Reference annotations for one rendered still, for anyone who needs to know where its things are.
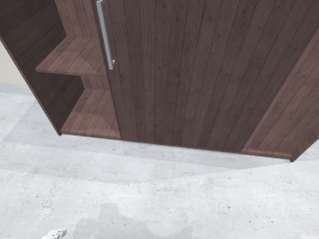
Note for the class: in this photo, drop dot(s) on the handle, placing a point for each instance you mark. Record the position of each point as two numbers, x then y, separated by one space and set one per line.
101 13

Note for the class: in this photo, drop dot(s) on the wardrobe door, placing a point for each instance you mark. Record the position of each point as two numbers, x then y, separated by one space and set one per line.
294 113
201 73

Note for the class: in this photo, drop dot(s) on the left robot hand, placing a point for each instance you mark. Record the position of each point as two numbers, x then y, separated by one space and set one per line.
56 234

